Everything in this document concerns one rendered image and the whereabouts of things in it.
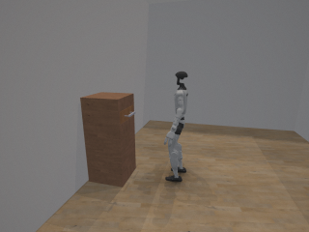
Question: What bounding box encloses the handle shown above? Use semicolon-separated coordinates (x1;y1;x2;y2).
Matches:
125;111;136;117

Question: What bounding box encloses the drawer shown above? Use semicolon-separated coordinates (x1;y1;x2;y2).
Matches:
120;105;133;124

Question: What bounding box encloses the cabinet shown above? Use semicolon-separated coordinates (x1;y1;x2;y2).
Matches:
80;92;136;188

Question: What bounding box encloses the left robot foot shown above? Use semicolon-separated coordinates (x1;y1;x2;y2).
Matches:
165;175;183;182

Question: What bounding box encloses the robot left thigh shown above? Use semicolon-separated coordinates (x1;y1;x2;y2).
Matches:
168;124;183;156

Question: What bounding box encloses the left robot forearm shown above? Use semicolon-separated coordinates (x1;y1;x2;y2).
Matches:
171;108;183;132

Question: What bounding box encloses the robot left hand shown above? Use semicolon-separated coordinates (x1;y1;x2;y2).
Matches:
163;130;175;147

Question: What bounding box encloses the left robot upper arm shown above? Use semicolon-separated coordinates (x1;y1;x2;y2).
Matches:
176;90;184;114

